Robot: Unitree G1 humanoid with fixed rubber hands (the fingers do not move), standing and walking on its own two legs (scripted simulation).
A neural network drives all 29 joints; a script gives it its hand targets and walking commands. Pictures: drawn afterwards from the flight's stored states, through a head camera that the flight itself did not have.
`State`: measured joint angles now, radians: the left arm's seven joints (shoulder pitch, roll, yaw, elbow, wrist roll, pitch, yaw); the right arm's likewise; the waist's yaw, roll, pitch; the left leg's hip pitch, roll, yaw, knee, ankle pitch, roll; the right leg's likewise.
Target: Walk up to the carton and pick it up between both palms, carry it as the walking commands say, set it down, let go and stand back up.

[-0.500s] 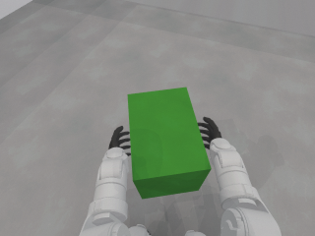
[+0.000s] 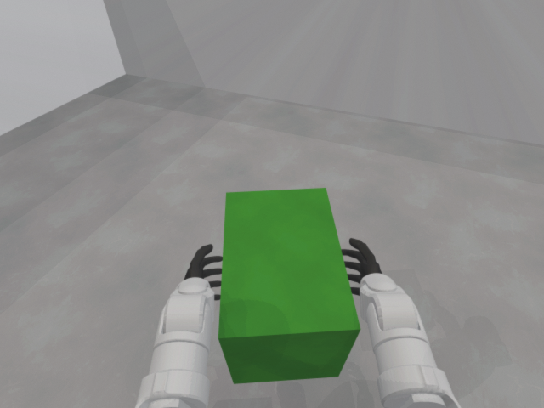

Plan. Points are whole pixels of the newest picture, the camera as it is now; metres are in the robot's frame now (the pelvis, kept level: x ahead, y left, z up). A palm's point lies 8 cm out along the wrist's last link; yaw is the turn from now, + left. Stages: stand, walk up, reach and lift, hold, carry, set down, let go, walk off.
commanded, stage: reach and lift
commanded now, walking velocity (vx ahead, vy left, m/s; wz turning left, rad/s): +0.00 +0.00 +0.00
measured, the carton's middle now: (281, 283) +0.34 +0.02 -0.02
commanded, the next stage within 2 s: hold in 1.46 s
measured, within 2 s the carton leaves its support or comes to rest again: neither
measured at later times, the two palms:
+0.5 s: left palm (202, 289) +0.28 +0.14 +0.04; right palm (381, 289) +0.28 -0.13 +0.05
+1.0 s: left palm (202, 282) +0.29 +0.14 +0.04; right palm (380, 292) +0.28 -0.13 +0.05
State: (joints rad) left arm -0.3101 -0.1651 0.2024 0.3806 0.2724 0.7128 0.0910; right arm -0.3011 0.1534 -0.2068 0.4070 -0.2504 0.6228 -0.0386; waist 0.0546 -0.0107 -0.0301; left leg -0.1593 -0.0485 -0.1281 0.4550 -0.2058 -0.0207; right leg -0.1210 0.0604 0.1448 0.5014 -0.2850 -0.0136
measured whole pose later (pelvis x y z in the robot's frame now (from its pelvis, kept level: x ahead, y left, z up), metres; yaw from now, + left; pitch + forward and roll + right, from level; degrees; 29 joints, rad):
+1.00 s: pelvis -0.01 +0.03 +0.00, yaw -1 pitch -7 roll +0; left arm -0.35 -0.18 0.15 0.36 0.26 0.79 0.12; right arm -0.30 0.14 -0.25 0.31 -0.25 0.73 -0.01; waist -0.01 -0.01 0.01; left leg -0.14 -0.07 -0.09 0.46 -0.20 0.02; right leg -0.09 0.03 0.17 0.46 -0.26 0.03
